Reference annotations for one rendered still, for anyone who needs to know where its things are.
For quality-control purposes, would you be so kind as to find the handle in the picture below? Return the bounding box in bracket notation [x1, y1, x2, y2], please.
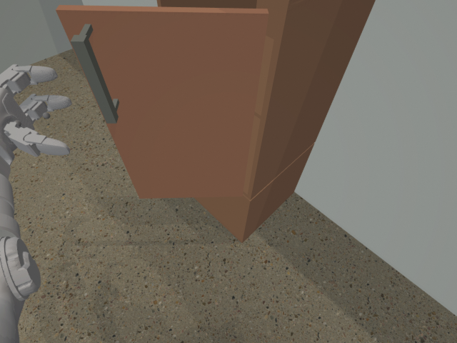
[71, 24, 119, 124]

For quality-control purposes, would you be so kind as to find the left robot forearm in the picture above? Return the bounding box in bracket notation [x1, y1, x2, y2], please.
[0, 139, 21, 238]

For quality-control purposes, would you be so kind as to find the robot left upper arm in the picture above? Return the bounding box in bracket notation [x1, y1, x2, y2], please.
[0, 237, 41, 343]

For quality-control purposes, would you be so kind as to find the cupboard door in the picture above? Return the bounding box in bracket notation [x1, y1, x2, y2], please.
[56, 5, 268, 199]

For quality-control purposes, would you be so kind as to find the left robot hand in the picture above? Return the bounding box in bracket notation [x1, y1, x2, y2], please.
[0, 64, 72, 157]

